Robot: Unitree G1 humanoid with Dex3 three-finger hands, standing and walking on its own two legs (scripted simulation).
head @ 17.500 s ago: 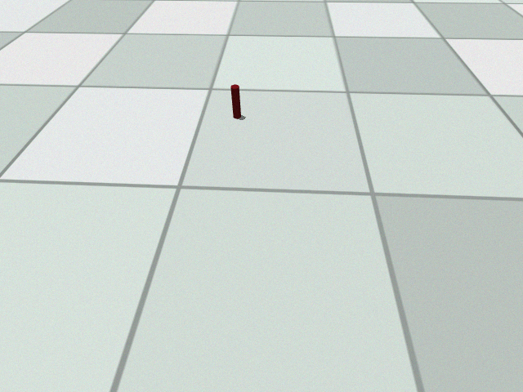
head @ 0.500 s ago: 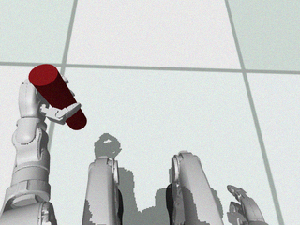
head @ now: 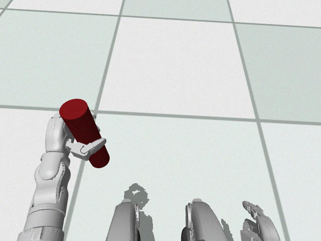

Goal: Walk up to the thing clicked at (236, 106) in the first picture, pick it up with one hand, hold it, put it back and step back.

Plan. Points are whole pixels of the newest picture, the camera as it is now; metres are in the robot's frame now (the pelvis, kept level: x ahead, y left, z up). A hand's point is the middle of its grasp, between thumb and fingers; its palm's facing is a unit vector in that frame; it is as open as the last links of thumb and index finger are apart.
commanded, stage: lift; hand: left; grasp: from the side
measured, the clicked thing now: (89, 138) +0.37 +0.19 +0.01
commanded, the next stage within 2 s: hold in 0.92 s
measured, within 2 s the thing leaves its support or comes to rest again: neither
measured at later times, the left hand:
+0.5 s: hand (78, 116) +0.37 +0.18 +0.11, palm faces +0.03 -1.00 -0.02, open 8.9 cm
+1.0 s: hand (77, 106) +0.37 +0.17 +0.14, palm faces +0.02 -1.00 +0.00, open 8.9 cm
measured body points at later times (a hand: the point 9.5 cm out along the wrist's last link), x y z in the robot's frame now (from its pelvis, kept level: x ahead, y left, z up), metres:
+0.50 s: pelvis +0.02 +0.00 +0.08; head +0.10 +0.01 +0.52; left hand +0.36 +0.23 +0.12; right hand +0.16 -0.25 -0.03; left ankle +0.05 +0.12 -0.58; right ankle +0.05 -0.13 -0.58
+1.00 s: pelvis +0.04 -0.01 +0.11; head +0.10 +0.00 +0.55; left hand +0.37 +0.23 +0.14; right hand +0.17 -0.26 +0.00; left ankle +0.05 +0.12 -0.58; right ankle +0.05 -0.13 -0.58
